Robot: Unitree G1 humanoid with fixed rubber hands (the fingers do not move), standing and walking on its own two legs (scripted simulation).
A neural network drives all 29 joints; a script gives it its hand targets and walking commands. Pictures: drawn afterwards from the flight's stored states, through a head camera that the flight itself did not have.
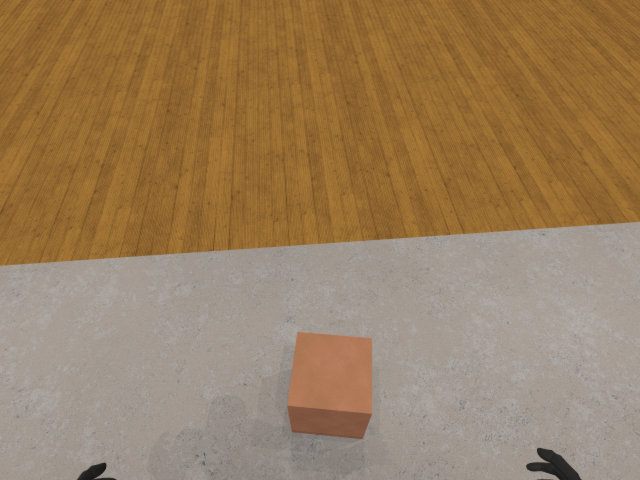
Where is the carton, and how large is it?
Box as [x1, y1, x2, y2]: [287, 332, 371, 438]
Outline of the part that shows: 297,332 287,404 291,430 295,432 362,438 371,415 371,338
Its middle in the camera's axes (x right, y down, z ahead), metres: +0.04 +0.43 +1.12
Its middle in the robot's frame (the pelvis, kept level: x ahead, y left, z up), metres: +0.45 -0.04 -0.66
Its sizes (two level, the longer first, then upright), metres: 0.210 0.200 0.250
